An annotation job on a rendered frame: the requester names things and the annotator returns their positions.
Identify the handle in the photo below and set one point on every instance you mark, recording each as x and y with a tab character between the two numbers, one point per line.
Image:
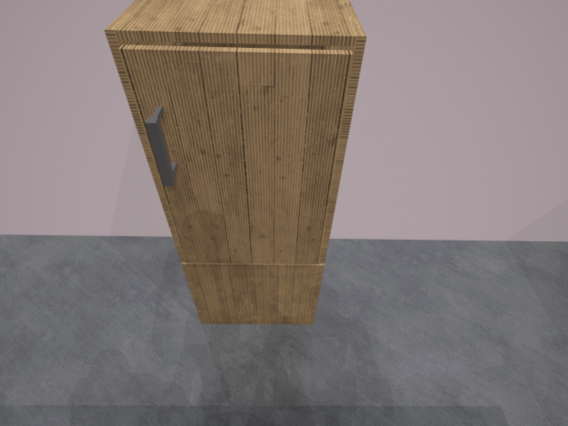
154	131

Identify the cupboard door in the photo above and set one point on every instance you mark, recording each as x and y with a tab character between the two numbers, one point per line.
254	133

